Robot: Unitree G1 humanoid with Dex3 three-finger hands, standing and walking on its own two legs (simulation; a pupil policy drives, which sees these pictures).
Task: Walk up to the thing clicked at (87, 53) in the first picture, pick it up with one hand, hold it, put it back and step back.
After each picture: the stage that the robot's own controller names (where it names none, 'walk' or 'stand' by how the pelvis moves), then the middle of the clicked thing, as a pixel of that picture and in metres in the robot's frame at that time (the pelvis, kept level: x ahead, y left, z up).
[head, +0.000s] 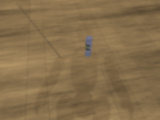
stand; (88, 46) +1.34 -0.07 -0.65
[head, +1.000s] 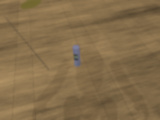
walk; (76, 56) +1.22 +0.18 -0.63
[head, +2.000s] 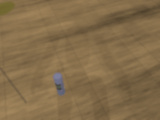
walk; (59, 84) +0.78 +0.26 -0.64
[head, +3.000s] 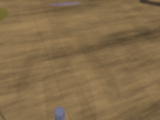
walk; (59, 119) +0.51 +0.15 -0.63
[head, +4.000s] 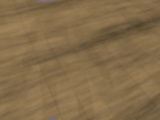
stand; out of the picture +0.41 +0.19 -0.65
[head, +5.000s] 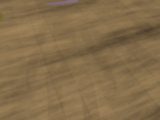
stand; out of the picture +0.40 +0.16 -0.64
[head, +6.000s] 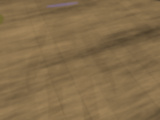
stand; out of the picture +0.40 +0.16 -0.65
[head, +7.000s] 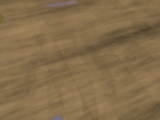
stand; out of the picture +0.45 +0.17 -0.66
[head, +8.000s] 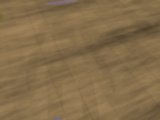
stand; out of the picture +0.42 +0.17 -0.66
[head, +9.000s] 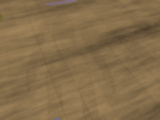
stand; out of the picture +0.42 +0.17 -0.66
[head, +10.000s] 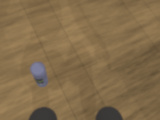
go down; (40, 76) +0.47 +0.18 -0.42
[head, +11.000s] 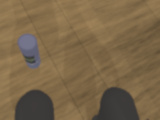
go down; (31, 53) +0.50 +0.20 -0.28
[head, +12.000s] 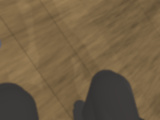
close in; out of the picture +0.49 +0.24 -0.19
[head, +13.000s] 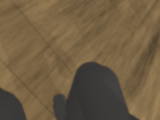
close; out of the picture +0.48 +0.27 -0.17
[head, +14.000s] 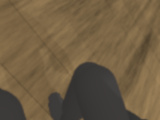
lift; out of the picture +0.46 +0.27 -0.17
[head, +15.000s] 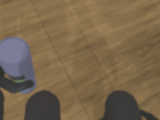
lift; (21, 71) +0.36 +0.20 -0.03
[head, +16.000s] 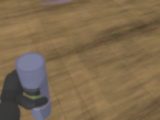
hold; (37, 91) +0.31 +0.15 +0.07
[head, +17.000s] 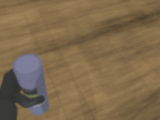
hold; (34, 89) +0.32 +0.16 +0.04
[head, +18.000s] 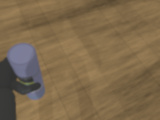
crouch; (30, 76) +0.37 +0.17 -0.01
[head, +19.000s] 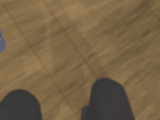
lower; out of the picture +0.50 +0.22 -0.05
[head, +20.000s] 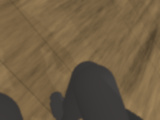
lower; out of the picture +0.48 +0.28 -0.16
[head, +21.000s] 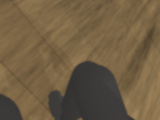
lower; out of the picture +0.48 +0.28 -0.18
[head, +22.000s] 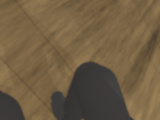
lower; out of the picture +0.47 +0.28 -0.18
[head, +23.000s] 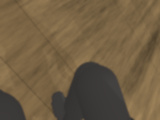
lower; out of the picture +0.47 +0.28 -0.18
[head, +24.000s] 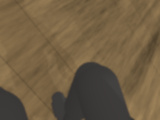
open; out of the picture +0.47 +0.26 -0.18
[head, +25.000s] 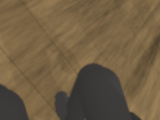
stand; out of the picture +0.46 +0.26 -0.18
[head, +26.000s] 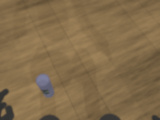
walk; (46, 87) +0.46 +0.19 -0.46
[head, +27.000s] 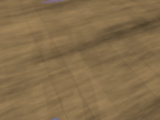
stand; out of the picture +0.42 +0.17 -0.60
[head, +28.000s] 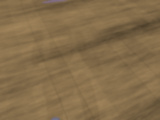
stand; out of the picture +0.42 +0.16 -0.60
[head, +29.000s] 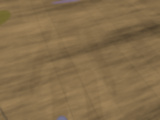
stand; out of the picture +0.43 +0.15 -0.65
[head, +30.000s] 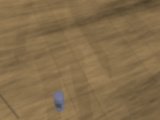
walk; (59, 102) +0.48 +0.11 -0.64
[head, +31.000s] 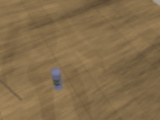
walk; (57, 79) +0.67 +0.20 -0.62
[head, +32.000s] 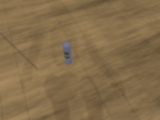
walk; (67, 53) +1.01 +0.19 -0.63
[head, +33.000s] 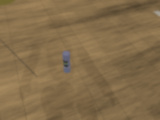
stand; (66, 62) +1.06 +0.17 -0.65
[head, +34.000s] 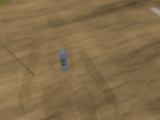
stand; (63, 61) +1.07 +0.19 -0.66
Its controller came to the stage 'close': yes
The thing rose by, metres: 0.69
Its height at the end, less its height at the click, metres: +0.00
